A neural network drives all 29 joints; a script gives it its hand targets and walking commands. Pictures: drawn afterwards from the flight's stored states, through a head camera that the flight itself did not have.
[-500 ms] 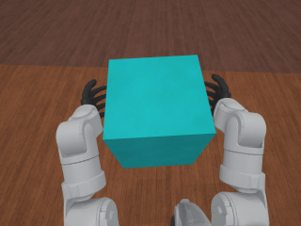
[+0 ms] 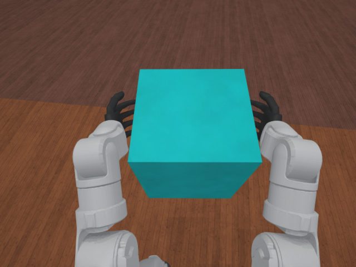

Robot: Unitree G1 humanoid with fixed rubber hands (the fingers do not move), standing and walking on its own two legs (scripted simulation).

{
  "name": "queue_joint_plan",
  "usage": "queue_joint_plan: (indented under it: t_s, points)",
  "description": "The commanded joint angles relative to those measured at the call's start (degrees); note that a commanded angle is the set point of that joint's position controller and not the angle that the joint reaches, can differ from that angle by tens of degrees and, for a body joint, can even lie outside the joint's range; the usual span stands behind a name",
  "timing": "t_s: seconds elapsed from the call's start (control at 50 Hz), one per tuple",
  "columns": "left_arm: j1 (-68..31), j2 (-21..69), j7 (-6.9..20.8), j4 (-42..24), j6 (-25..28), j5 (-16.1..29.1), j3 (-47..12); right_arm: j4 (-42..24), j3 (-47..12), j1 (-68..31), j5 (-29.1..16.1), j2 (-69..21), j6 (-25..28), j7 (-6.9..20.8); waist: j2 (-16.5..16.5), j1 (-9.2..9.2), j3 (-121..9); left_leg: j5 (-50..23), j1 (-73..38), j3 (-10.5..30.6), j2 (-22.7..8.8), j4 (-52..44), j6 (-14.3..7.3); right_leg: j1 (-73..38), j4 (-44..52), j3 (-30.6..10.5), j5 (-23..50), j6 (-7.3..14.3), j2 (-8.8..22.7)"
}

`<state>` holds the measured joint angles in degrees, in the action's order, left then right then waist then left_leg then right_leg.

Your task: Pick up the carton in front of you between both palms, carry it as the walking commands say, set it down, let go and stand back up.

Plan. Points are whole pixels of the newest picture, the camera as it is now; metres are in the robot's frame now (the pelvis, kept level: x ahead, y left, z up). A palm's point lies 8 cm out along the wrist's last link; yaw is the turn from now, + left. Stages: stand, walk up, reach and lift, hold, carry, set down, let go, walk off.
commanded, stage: carry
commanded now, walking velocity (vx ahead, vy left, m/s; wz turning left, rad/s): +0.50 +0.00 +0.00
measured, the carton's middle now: (190, 141) +0.36 +0.01 +0.09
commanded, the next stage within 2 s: none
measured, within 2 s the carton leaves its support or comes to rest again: neither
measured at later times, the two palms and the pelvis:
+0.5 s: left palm (139, 51) +0.62 +0.15 +0.17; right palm (245, 50) +0.64 -0.15 +0.17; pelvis +0.29 -0.01 +0.02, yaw +1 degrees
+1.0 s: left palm (149, 3) +0.92 +0.16 +0.20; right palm (232, 6) +0.89 -0.14 +0.20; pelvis +0.57 +0.03 +0.06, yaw -1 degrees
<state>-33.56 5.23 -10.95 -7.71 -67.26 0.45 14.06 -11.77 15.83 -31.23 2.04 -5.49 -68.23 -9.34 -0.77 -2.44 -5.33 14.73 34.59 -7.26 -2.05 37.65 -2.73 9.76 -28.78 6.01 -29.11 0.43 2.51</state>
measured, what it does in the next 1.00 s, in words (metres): climbs: left foot, then right foot 0.03 m higher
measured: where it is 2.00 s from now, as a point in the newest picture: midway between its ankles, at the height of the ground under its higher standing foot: (185, 118)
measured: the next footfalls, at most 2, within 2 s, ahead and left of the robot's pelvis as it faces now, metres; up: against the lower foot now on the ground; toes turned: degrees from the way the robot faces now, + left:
left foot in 0.02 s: +0.17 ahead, +0.11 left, +0.02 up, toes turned +6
right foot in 0.44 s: +0.43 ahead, -0.10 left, +0.05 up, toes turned -6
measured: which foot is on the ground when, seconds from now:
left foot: up 0.00-0.00, down 0.02-0.46, up 0.48-0.84, down 0.86-1.00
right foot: down 0.00-0.04, up 0.06-0.42, down 0.44-0.90, up 0.92-1.00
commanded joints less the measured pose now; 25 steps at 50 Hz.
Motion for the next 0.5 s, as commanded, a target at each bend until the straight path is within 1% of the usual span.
queue_joint_plan:
  t_s: [0.0, 0.02, 0.04, 0.06, 0.08, 0.1, 0.12, 0.16, 0.18, 0.22, 0.26, 0.3, 0.32, 0.34, 0.36, 0.38, 0.4, 0.42, 0.44, 0.46, 0.48]
  points:
    - [-32.2, 37.1, 1.8, -1.5, -2.1, 8.7, -30.6, 6.8, -30.5, -29.4, -9.5, -36.0, -0.4, 0.3, 19.8, 7.01, -22.5, -1.5, -48.7, 45.5, -18.0, -19.0, -13.4, 36.2, -45.8, -3.9, 0.3, 0.2, -6.2]
    - [-32.8, 39.6, 1.8, -1.9, -1.7, 8.5, -30.2, 3.8, -32.2, -32.3, -11.0, -39.1, -0.1, 0.6, 11.2, 6.77, -22.0, -4.8, -47.8, 41.8, -17.1, -16.1, -14.4, 38.7, -50.1, -7.4, 0.5, 1.9, -2.8]
    - [-32.4, 40.7, 1.7, -0.4, -1.5, 7.5, -28.7, 2.5, -33.8, -35.1, -12.6, -41.4, 0.2, 1.1, 5.5, 6.65, -21.4, -8.6, -44.9, 37.3, -16.6, -14.2, -13.2, 40.1, -52.7, -7.9, 0.9, 1.8, -1.7]
    - [-31.9, 41.9, 1.7, 0.4, -1.0, 6.6, -27.7, -0.1, -36.2, -39.8, -15.4, -43.9, 0.6, 1.8, 1.8, 5.99, -21.1, -9.6, -42.0, 32.0, -16.5, -13.6, -12.0, 39.9, -51.2, -8.1, 3.2, 1.7, 0.3]
    - [-32.2, 43.4, 1.7, 0.2, -0.5, 6.2, -27.5, -1.4, -38.0, -43.2, -17.6, -46.0, 1.2, 2.4, 1.1, 5.20, -21.0, -6.5, -39.1, 28.6, -15.7, -14.8, -10.7, 38.1, -48.3, -8.4, 5.2, 1.8, 1.9]
    - [-32.6, 44.1, 1.7, -0.1, 0.1, 5.7, -27.6, -2.5, -39.4, -45.4, -19.2, -47.4, 1.9, 2.9, 1.9, 4.89, -20.8, -4.1, -36.8, 26.0, -14.8, -16.3, -9.3, 36.5, -45.9, -7.4, 6.6, 1.9, 2.1]
    - [-33.0, 44.4, 1.7, -0.6, 0.5, 5.5, -28.3, -3.6, -40.1, -46.2, -19.9, -47.6, 2.4, 3.1, 3.6, 5.01, -20.4, -3.3, -35.8, 24.4, -14.1, -17.3, -9.1, 36.1, -44.6, -6.5, 8.0, 2.0, 1.6]
    - [-33.3, 43.6, 1.6, -2.2, 1.2, 5.7, -30.4, -3.8, -39.6, -44.0, -20.0, -46.3, 3.0, 3.2, 6.6, 5.12, -19.5, -2.6, -37.1, 21.8, -13.5, -19.2, -9.7, 37.5, -40.5, -4.9, 10.3, 2.0, 1.5]
    - [-33.3, 42.7, 1.5, -3.0, 1.4, 5.8, -31.1, -3.6, -39.2, -42.5, -19.7, -45.4, 3.1, 3.1, 7.3, 5.21, -19.2, -3.7, -38.4, 20.4, -13.4, -19.6, -9.9, 38.4, -38.3, -4.4, 10.8, 1.9, 1.6]
    - [-32.9, 40.9, 1.2, -4.5, 1.3, 6.2, -31.9, -2.9, -38.3, -39.6, -18.8, -43.2, 2.9, 2.6, 7.2, 5.72, -18.7, -7.8, -39.8, 16.6, -12.5, -19.3, -9.9, 38.4, -31.3, -3.2, 11.8, 1.6, 1.9]
    - [-31.5, 39.3, 1.0, -4.6, 0.7, 6.6, -32.1, -1.3, -37.0, -36.2, -17.2, -40.9, 2.1, 2.1, 7.8, 6.29, -17.3, -12.0, -39.6, 13.3, -11.6, -19.1, -9.3, 36.3, -23.5, -1.5, 12.8, 1.6, 1.3]
    - [-29.7, 38.1, 1.0, -3.7, -0.2, 6.9, -32.0, 0.7, -35.7, -33.2, -15.3, -38.9, 1.3, 1.6, 9.2, 5.95, -16.0, -16.7, -38.4, 10.1, -10.7, -18.5, -8.3, 31.6, -16.1, 1.4, 13.8, 2.0, -0.1]
    - [-29.2, 37.7, 1.2, -3.2, -0.6, 7.2, -31.8, 1.3, -35.0, -32.2, -14.3, -38.1, 0.9, 1.4, 10.4, 5.27, -15.4, -19.3, -37.3, 8.4, -10.3, -17.9, -7.4, 28.2, -12.7, 3.4, 13.7, 2.3, -1.1]
    - [-29.4, 37.5, 1.3, -2.8, -1.0, 7.6, -31.5, 1.8, -34.5, -31.6, -13.5, -37.5, 0.6, 1.2, 11.4, 3.92, -15.6, -26.0, -35.9, 6.9, -9.9, -15.4, -6.4, 23.2, -10.2, 5.6, 13.1, 2.7, -2.7]
    - [-29.2, 37.6, 1.5, -1.9, -1.2, 8.0, -31.3, 2.1, -33.8, -31.4, -12.7, -37.0, 0.3, 1.0, 11.2, 1.36, -17.1, -33.7, -33.5, 4.1, -9.3, -8.9, -4.8, 15.1, -7.2, 8.2, 13.8, 3.1, -5.3]
    - [-29.2, 38.0, 1.7, -0.4, -1.3, 8.3, -31.0, 2.8, -33.1, -30.6, -11.8, -36.7, 0.1, 0.8, 8.1, -1.33, -20.8, -38.3, -28.5, 0.1, -7.0, 2.5, -2.1, 1.7, -3.4, 8.4, 14.4, 4.2, -6.5]
    - [-27.8, 37.9, 1.8, 1.1, -1.3, 8.4, -30.4, 2.9, -32.3, -32.0, -11.0, -36.0, -0.1, 0.6, -0.7, -4.72, -25.9, -24.7, -15.3, 0.2, -4.1, 16.4, 1.7, -15.3, -1.3, -6.7, 7.5, 6.8, 2.0]
    - [-28.8, 37.8, 1.8, 1.2, -0.9, 8.5, -30.3, 2.6, -32.4, -31.9, -10.6, -37.6, -0.2, 0.6, -17.7, -3.14, -28.7, 5.4, 0.2, 1.9, 3.8, 30.5, 3.8, -24.6, 6.0, -36.4, 9.8, 13.5, 16.7]
    - [-29.5, 39.9, 2.0, 1.2, -0.7, 8.9, -30.7, 2.8, -31.8, -33.3, -10.2, -37.8, -0.2, 0.6, -15.9, -3.10, -25.4, 14.2, 10.9, 6.3, 5.5, 40.3, 2.0, -26.1, 8.8, -44.0, 16.9, 17.4, 17.6]
    - [-31.6, 43.5, 2.7, -1.4, -0.4, 10.4, -32.6, 2.2, -32.0, -34.4, -10.7, -40.8, 0.2, 0.7, -9.6, -3.24, -23.8, 14.2, 12.8, 8.8, 2.5, 44.1, 0.8, -22.5, 6.3, -39.8, 23.2, 16.7, 16.8]
    - [-35.8, 45.7, 3.5, -4.1, 0.1, 12.6, -34.6, 2.1, -31.5, -35.3, -10.4, -42.5, 0.6, 0.8, -3.2, -2.63, -22.6, 13.1, 12.5, 9.7, 0.9, 44.4, 0.3, -18.4, 4.3, -33.7, 26.8, 15.2, 15.8]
